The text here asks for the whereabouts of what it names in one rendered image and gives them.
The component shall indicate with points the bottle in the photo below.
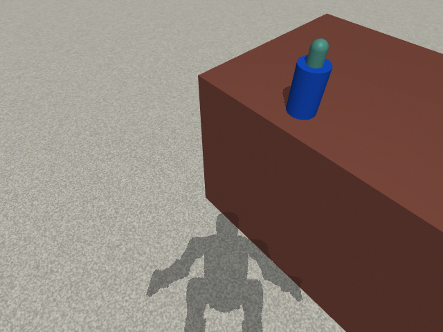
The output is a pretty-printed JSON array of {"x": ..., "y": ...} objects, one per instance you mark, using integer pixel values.
[{"x": 309, "y": 81}]

